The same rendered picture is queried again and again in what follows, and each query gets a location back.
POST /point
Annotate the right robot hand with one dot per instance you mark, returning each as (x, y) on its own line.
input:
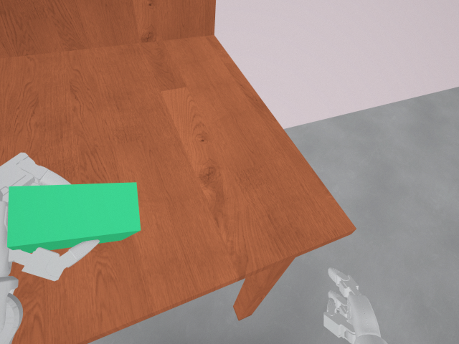
(355, 317)

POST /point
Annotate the robot left forearm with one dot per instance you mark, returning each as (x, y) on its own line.
(11, 311)

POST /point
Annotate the sponge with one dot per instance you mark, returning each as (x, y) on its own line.
(62, 216)

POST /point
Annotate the left robot hand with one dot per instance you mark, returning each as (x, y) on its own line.
(21, 170)

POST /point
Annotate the table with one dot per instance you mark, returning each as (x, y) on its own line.
(123, 91)

